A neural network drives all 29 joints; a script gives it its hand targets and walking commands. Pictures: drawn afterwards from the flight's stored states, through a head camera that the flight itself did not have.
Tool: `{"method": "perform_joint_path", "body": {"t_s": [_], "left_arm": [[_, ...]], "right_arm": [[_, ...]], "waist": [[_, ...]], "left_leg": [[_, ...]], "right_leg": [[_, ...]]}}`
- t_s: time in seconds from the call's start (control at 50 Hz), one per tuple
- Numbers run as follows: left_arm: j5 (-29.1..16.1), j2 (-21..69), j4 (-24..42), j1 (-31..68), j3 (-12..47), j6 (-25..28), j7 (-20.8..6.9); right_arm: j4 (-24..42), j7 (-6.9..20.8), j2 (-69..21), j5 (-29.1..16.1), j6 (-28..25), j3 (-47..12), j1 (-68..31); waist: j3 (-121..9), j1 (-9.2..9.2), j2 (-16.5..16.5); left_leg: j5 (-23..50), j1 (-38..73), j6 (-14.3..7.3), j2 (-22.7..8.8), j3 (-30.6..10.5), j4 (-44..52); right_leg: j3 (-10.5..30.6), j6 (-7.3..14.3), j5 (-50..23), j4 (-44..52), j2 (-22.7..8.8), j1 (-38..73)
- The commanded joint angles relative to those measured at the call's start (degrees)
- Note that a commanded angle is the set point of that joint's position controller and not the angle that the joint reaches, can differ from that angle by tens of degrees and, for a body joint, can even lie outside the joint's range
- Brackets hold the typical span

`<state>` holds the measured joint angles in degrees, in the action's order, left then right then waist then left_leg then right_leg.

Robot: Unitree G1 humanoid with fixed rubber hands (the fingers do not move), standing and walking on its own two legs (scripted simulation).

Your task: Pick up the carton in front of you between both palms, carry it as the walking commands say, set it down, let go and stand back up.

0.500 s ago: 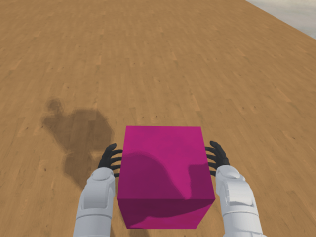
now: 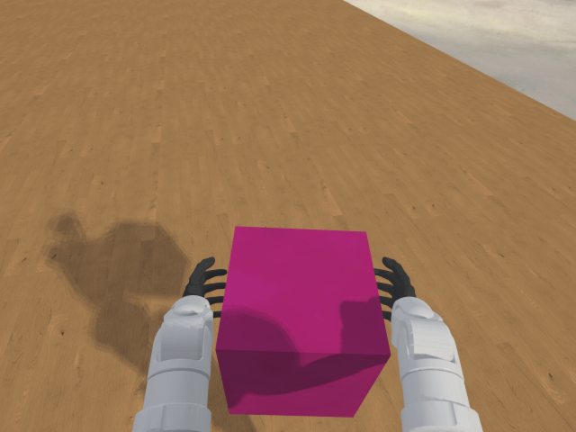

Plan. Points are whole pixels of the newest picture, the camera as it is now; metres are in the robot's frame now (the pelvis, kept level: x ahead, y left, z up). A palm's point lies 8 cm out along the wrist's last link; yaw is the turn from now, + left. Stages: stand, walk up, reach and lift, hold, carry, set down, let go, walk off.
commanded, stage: set down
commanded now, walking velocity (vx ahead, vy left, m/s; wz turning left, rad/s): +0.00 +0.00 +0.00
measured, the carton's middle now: (296, 325) +0.32 +0.00 -0.04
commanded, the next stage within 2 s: none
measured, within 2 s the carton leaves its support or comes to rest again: neither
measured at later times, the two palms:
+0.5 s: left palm (205, 321) +0.36 +0.16 -0.10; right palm (366, 322) +0.36 -0.13 -0.09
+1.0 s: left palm (207, 336) +0.42 +0.19 -0.25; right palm (339, 338) +0.42 -0.11 -0.24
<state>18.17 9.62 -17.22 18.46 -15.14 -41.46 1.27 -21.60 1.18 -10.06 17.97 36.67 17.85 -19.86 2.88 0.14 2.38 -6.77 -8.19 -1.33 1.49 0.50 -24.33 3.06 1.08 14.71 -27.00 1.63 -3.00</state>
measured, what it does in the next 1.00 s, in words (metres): lowers itself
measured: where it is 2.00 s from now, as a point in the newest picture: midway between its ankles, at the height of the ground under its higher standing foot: outside the picture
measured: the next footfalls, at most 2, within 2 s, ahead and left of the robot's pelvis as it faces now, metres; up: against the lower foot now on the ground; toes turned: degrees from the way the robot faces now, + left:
none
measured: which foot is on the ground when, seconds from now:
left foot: down 0.00-1.00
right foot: down 0.00-1.00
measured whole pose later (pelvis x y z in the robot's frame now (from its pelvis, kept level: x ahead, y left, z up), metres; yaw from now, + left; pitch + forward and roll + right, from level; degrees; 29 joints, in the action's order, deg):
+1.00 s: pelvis -0.02 +0.00 -0.17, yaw -4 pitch +39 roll -3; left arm 15.5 -1.9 -38.6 48.6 -24.4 -14.1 -2.8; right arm -33.3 -6.7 -11.1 12.7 11.4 28.5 -45.7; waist -7.8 2.8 4.0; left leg -22.2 -94.4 -1.1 1.4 -2.1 -77.3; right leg 0.9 -0.4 30.6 -79.2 5.9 -88.2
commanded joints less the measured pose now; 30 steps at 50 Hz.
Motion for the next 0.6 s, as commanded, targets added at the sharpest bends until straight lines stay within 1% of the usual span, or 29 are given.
{"method": "perform_joint_path", "body": {"t_s": [0.0, 0.06, 0.1, 0.16, 0.2, 0.22, 0.26, 0.3, 0.36, 0.42, 0.48, 0.52, 0.56, 0.58], "left_arm": [[-14.33, 56.72, -5.03, 37.73, 26.16, 3.23, -15.52], [-10.33, 54.53, -13.07, 41.93, 17.46, 4.72, -14.36], [-7.62, 52.05, -16.50, 43.75, 12.63, 6.09, -12.97], [-3.79, 45.97, -18.71, 45.27, 6.09, 8.30, -11.13], [-0.73, 40.88, -20.37, 44.14, 1.86, 10.26, -10.48], [0.84, 38.40, -21.12, 43.06, -0.09, 11.51, -10.31], [2.67, 34.81, -21.59, 41.45, -1.71, 14.79, -10.19], [2.65, 33.28, -20.78, 40.75, 0.18, 19.20, -10.38], [0.07, 36.14, -19.44, 40.60, 6.78, 26.36, -10.95], [-3.20, 39.32, -19.07, 42.98, 12.96, 32.03, -11.43], [-7.34, 40.42, -17.67, 45.91, 19.80, 34.89, -11.50], [-9.67, 40.59, -14.52, 48.19, 24.73, 35.82, -11.50], [-10.82, 40.59, -12.15, 49.25, 27.52, 35.70, -11.61], [-10.93, 40.65, -12.02, 49.25, 27.85, 35.30, -11.77]], "right_arm": [[-6.92, 16.02, -52.08, -11.37, -3.01, -24.90, -37.18], [-14.22, 15.98, -47.82, -7.11, -4.83, -16.30, -41.96], [-16.92, 14.80, -45.89, -4.66, -5.99, -11.75, -44.04], [-20.32, 12.14, -42.28, -0.45, -7.34, -4.53, -44.08], [-22.46, 10.52, -39.39, 2.69, -8.70, -0.14, -42.09], [-22.91, 9.85, -37.80, 4.26, -9.67, 1.54, -41.01], [-22.40, 8.71, -36.38, 5.96, -12.36, 2.45, -39.31], [-20.40, 7.98, -36.85, 5.16, -16.37, 0.49, -38.12], [-18.40, 7.38, -40.58, 1.42, -23.47, -5.49, -37.38], [-16.48, 6.33, -43.24, -2.74, -29.22, -12.76, -41.00], [-13.76, 5.00, -46.39, -7.45, -32.04, -21.71, -44.24], [-10.62, 3.91, -48.64, -9.87, -32.75, -27.03, -45.39], [-8.26, 3.02, -49.75, -11.24, -32.49, -30.01, -46.03], [-8.05, 2.69, -49.90, -11.43, -32.08, -30.48, -46.17]], "waist": [[-9.35, 0.99, -2.94], [-6.55, 1.04, -4.70], [-5.92, 1.19, -4.90], [-6.33, 0.84, -3.47], [-6.43, 0.71, -1.95], [-6.79, 0.58, -1.17], [-9.25, 1.03, -0.63], [-14.45, 1.41, -0.94], [-22.43, 1.39, -3.18], [-33.66, 0.84, -3.20], [-48.63, 1.73, -2.89], [-59.06, 2.01, -2.61], [-66.31, 2.24, -2.32], [-67.29, 2.44, -2.38]], "left_leg": [[-18.74, 17.08, 1.36, 1.23, -8.22, 2.54], [-24.02, 13.20, 1.48, 0.02, -10.27, 2.95], [-24.12, 9.80, 1.42, -0.20, -10.70, 2.08], [-20.90, 7.34, 1.00, 0.33, -9.76, -1.61], [-18.65, 5.26, 0.52, 0.83, -9.03, -4.16], [-17.06, 3.69, 0.32, 1.13, -8.48, -5.49], [-10.95, -0.77, 0.14, 1.80, -7.17, -8.57], [-2.45, -4.19, 0.23, 2.47, -5.97, -12.27], [8.81, -7.06, 1.05, 3.29, -5.84, -17.98], [14.78, -9.27, 1.41, 4.00, -5.86, -24.22], [20.68, -9.99, 0.99, 4.17, -5.74, -31.03], [23.04, -11.37, 0.95, 4.42, -5.28, -34.74], [23.85, -13.80, 0.99, 4.65, -4.74, -37.49], [23.15, -15.43, 1.05, 4.81, -4.48, -38.45]], "right_leg": [[3.71, 4.02, 13.20, 7.95, 0.44, -21.14], [2.98, 3.71, 12.85, 3.64, 1.43, -21.18], [2.79, 2.97, 11.30, 0.85, 1.80, -20.96], [2.49, 2.34, 10.71, -1.72, 2.16, -24.73], [2.28, 1.97, 10.61, -3.34, 2.30, -28.83], [2.17, 1.67, 10.10, -4.39, 2.36, -30.98], [1.86, 1.05, 6.65, -6.93, 2.92, -33.89], [1.69, 0.54, 2.24, -9.15, 3.73, -36.51], [1.71, -0.16, -2.21, -13.07, 4.77, -42.29], [1.36, -1.09, -5.24, -18.05, 5.93, -47.07], [1.14, -1.90, -9.72, -23.57, 6.91, -49.72], [1.05, -2.42, -12.92, -27.09, 7.36, -49.49], [0.76, -2.89, -14.52, -30.14, 7.59, -50.60], [0.51, -3.03, -13.89, -31.24, 7.71, -52.63]]}}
